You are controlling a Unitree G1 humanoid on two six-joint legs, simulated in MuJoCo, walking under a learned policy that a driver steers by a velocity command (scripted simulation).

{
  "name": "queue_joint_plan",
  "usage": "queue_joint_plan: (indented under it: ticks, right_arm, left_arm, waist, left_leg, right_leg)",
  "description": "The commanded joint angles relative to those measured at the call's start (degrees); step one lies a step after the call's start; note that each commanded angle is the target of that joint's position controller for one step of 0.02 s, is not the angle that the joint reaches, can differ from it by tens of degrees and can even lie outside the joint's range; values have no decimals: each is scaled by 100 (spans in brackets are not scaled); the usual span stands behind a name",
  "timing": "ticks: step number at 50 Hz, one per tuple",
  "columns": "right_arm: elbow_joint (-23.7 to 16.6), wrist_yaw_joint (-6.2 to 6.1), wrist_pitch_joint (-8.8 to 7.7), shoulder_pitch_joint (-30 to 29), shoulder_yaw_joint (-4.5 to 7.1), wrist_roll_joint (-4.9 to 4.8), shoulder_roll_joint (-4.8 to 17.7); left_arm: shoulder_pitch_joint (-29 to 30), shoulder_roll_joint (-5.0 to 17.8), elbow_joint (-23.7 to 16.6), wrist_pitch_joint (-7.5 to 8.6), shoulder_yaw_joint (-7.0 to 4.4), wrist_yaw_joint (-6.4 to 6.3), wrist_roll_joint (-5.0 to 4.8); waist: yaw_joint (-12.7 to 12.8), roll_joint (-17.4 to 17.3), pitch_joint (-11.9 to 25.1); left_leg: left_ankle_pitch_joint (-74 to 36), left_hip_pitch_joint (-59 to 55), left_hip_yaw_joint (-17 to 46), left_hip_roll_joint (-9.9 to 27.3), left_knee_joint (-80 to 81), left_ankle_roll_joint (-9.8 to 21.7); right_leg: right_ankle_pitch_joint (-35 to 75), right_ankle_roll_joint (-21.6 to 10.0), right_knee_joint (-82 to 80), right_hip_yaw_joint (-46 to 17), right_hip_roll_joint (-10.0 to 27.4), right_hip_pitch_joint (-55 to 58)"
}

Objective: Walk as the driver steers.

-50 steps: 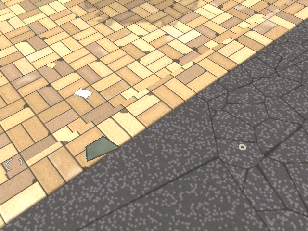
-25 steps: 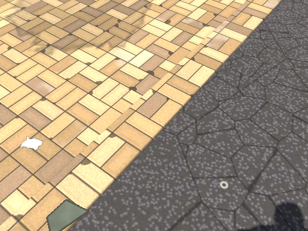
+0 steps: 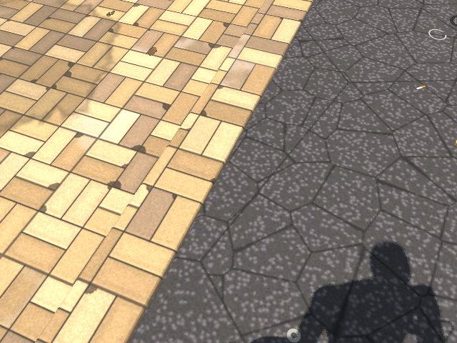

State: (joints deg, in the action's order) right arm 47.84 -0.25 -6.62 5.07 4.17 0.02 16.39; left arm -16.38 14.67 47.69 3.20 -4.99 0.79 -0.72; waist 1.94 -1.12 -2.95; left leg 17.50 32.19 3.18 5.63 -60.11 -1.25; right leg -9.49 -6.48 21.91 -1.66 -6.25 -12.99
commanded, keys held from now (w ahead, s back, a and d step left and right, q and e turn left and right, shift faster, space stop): w+e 0.30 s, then w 0.16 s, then no key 0.54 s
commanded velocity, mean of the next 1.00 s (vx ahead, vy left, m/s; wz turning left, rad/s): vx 0.34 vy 0.00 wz -0.31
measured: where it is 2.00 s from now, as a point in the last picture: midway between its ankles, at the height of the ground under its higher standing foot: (272, 307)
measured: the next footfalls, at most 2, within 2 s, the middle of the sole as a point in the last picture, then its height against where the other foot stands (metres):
left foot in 0.28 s outside the picture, level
right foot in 0.70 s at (309, 327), level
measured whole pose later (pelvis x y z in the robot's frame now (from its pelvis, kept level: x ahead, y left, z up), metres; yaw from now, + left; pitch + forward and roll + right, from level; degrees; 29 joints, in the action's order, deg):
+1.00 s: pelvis +0.43 -0.03 -0.01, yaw -16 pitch +0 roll -1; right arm 52.6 -1.5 0.8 10.0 1.9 1.0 15.8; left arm -7.3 12.2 46.7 0.4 -1.9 -0.1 1.0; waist -0.6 -2.0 -1.0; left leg 15.6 17.5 1.0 4.2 -33.4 -2.3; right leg -8.6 -1.9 28.1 1.6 -2.4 -20.1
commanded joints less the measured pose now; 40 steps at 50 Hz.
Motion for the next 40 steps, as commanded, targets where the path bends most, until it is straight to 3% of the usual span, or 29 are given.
queue_joint_plan:
  ticks: [1, 4, 8, 11, 12, 13, 14, 15, 16, 17, 18, 19, 20, 22, 23, 26, 28, 30, 33, 35, 36, 37, 38, 39, 40]
  right_arm:
    - [-373, -36, 51, -172, 96, 85, 397]
    - [-553, 23, 32, -769, 16, 46, 238]
    - [-786, 104, -21, -1201, 25, -52, 392]
    - [-800, 162, -120, -1032, 84, -64, 615]
    - [-728, 163, -157, -727, 117, -62, 677]
    - [-577, 138, -191, -134, 199, -14, 832]
    - [-470, 102, -211, 768, 283, 94, 1112]
    - [-306, 81, -133, 1484, 411, 166, 1606]
    - [-238, 126, -92, 1521, 327, -5, 1202]
    - [-333, 121, -61, 1215, 204, -45, 734]
    - [-359, 120, -10, 922, 143, 13, 580]
    - [-322, 131, 21, 716, 100, 61, 476]
    - [-292, 130, 16, 638, 54, 109, 381]
    - [-194, 142, -15, 675, 51, 64, 375]
    - [-140, 144, -34, 717, 70, 19, 455]
    - [-62, 102, -9, 627, 131, 1, 746]
    - [-3, 63, 76, 690, 145, -33, 842]
    - [115, 48, 147, 920, 129, -76, 866]
    - [224, 27, 232, 957, 118, -154, 926]
    - [276, 21, 236, 1006, 65, -144, 800]
    - [215, 22, 198, 1137, -26, 14, 584]
    - [280, 68, 180, 1895, -218, 127, 108]
    - [379, 79, 257, 1922, -192, 19, 322]
    - [289, 67, 345, 1548, -111, -81, 625]
    - [253, 7, 445, 1268, -97, -94, 615]
  left_arm:
    - [165, 1027, -467, 122, -223, -143, -15]
    - [-60, 1017, -424, 68, -224, -185, -38]
    - [-416, 952, -287, 27, -213, -178, -81]
    - [-446, 954, -297, -39, -220, -232, -58]
    - [-383, 941, -334, -62, -215, -240, -46]
    - [-290, 811, -406, -64, -164, -231, -29]
    - [-200, 536, -543, -47, -50, -200, 35]
    - [-1038, 119, -668, 17, 65, -191, -89]
    - [-1188, 564, -584, 45, 39, -200, -190]
    - [-646, 975, -585, 33, -61, -202, -177]
    - [-218, 977, -658, 19, -65, -213, -107]
    - [62, 890, -747, 35, -67, -207, -27]
    - [95, 793, -778, 34, -76, -180, -18]
    - [-19, 538, -783, 8, -26, -141, -63]
    - [58, 450, -826, -4, 7, -131, -46]
    - [449, 276, -974, 5, 116, -117, 79]
    - [658, 234, -978, 40, 160, -65, 55]
    - [944, 303, -1030, 37, 153, -19, 32]
    - [1059, 476, -1093, 32, 95, 23, 77]
    - [512, 754, -877, 24, -31, -25, 161]
    - [89, 1171, -840, 12, -128, -90, 233]
    - [2, 1223, -851, -68, -71, -137, 321]
    - [-75, 794, -784, -128, 45, -86, 205]
    - [149, 669, -758, -141, 89, -36, 133]
    - [485, 619, -758, -131, 113, -20, 129]
  waist:
    - [-181, 218, 294]
    - [74, 462, 180]
    - [257, 599, 169]
    - [110, 763, 246]
    - [-66, 862, 336]
    - [-370, 839, 669]
    - [-786, 473, 1448]
    - [-539, -1271, 2352]
    - [-556, -1538, 2325]
    - [-705, -846, 1435]
    - [-662, -386, 918]
    - [-556, -261, 507]
    - [-404, -356, 371]
    - [-263, -477, 363]
    - [-245, -455, 325]
    - [-205, -321, 299]
    - [-290, -400, 455]
    - [-407, -458, 546]
    - [-297, -512, 618]
    - [-14, -312, 867]
    - [78, 222, 1333]
    - [-174, 1354, 2051]
    - [-53, 1328, 2420]
    - [-31, 1025, 1881]
    - [-114, 764, 1459]
  left_leg:
    - [-871, 271, -54, -13, 1046, -221]
    - [-2075, -153, -130, -318, 2393, -224]
    - [-2329, -362, 10, -486, 3105, -126]
    - [-1655, -539, 97, -518, 3340, 48]
    - [-1491, -917, 17, -561, 3457, 151]
    - [-1540, -1797, -24, -524, 3585, 326]
    - [-1358, -3301, 669, 263, 3354, 680]
    - [-443, -5456, 3202, 1692, 3695, 1641]
    - [954, -5544, 4415, 1960, 4176, 1801]
    - [1203, -4808, 3566, 1633, 4326, 1516]
    - [658, -4010, 2722, 1350, 4382, 1305]
    - [-24, -3293, 2175, 1114, 4516, 1266]
    - [-491, -2871, 1760, 929, 4641, 1225]
    - [-962, -2564, 1314, 800, 4863, 1288]
    - [-1173, -2499, 1160, 829, 4974, 1362]
    - [-3358, -2286, 422, 776, 4924, 1402]
    - [-3994, -2161, -89, 549, 4818, 1218]
    - [-3977, -2368, -208, 513, 4658, 1096]
    - [-3698, -2627, -134, 610, 4159, 896]
    - [-3534, -2447, -251, 309, 3342, 604]
    - [-2356, -1900, -518, -26, 2397, 295]
    - [1044, -634, -543, -476, 841, -71]
    - [2354, -490, -52, -398, 203, -166]
    - [2282, -229, 23, -265, -66, -198]
    - [2052, -105, -15, -153, -19, -207]
  right_leg:
    - [1496, -1006, -1025, -1421, 1414, 75]
    - [977, -686, -938, -1127, 1079, -231]
    - [473, -531, -601, -1564, 1256, 136]
    - [642, -453, -24, -2048, 1467, 683]
    - [904, -394, 220, -2115, 1433, 713]
    - [1317, -241, 802, -1990, 1165, 579]
    - [910, -32, 2228, -1609, 834, -86]
    - [-1673, 431, 4256, -842, -21, -2125]
    - [-2422, 493, 5186, -925, 330, -3021]
    - [-1936, 523, 5432, -942, 572, -3279]
    - [-1507, 532, 5339, -711, 770, -3135]
    - [-1249, 521, 5020, -663, 897, -2983]
    - [-1088, 483, 4738, -664, 1038, -2721]
    - [-1063, 465, 4232, -537, 1127, -2429]
    - [-1021, 488, 3925, -465, 1169, -2447]
    - [-404, 647, 2740, -156, 1176, -2128]
    - [421, 676, 1986, 84, 1006, -1563]
    - [899, 662, 1488, 134, 859, -1316]
    - [1006, 471, 817, 87, 733, -890]
    - [1757, 227, 222, 143, 641, 224]
    - [4031, -52, 504, -551, 1424, 1258]
    - [5437, -1064, 754, -1975, 2788, 2664]
    - [4559, -1323, 516, -2371, 2903, 2448]
    - [3591, -1113, 293, -2092, 2560, 1928]
    - [2896, -888, 132, -1827, 2343, 1409]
